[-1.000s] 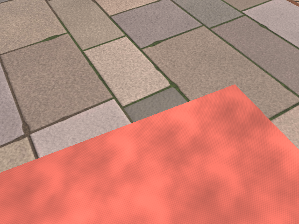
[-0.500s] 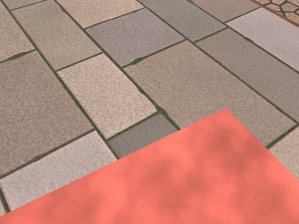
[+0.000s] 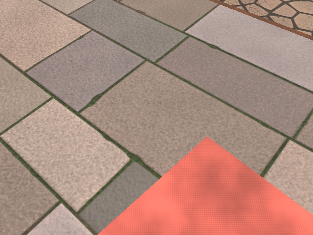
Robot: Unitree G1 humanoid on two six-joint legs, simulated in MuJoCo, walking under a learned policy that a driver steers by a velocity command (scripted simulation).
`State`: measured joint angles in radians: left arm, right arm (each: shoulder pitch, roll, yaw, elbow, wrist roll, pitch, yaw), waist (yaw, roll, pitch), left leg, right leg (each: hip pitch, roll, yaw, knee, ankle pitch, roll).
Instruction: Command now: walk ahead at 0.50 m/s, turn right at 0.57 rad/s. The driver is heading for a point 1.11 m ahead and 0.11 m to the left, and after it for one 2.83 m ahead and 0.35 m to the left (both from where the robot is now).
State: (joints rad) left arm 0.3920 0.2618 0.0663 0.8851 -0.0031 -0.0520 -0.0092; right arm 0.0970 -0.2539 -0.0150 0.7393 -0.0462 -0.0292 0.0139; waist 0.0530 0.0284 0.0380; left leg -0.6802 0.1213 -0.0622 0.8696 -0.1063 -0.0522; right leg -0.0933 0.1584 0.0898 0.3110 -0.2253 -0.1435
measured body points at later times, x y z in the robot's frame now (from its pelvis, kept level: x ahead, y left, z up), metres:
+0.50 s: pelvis +0.27 +0.05 +0.00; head +0.30 +0.06 +0.45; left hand +0.46 +0.27 -0.11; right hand +0.23 -0.21 -0.13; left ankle +0.26 +0.13 -0.74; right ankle +0.35 -0.10 -0.69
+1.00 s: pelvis +0.51 +0.01 +0.00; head +0.53 +0.00 +0.45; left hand +0.46 +0.28 -0.12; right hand +0.72 -0.21 -0.11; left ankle +0.58 +0.17 -0.67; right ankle +0.46 -0.09 -0.74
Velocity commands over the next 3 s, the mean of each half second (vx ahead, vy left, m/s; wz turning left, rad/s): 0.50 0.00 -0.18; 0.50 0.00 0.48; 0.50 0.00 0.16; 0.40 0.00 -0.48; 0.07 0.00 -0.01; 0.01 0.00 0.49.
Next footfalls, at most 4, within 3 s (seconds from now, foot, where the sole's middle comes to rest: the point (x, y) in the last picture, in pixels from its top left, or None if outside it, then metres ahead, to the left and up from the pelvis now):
0.20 left None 0.30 0.13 -0.78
0.68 right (198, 227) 0.50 -0.09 -0.78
1.20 left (137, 177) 0.72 0.19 -0.78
1.76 right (159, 123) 1.04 0.10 -0.78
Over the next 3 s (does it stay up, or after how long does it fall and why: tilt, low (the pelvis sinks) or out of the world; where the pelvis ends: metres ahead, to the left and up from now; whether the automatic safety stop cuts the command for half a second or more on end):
stays up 1.06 0.14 0.00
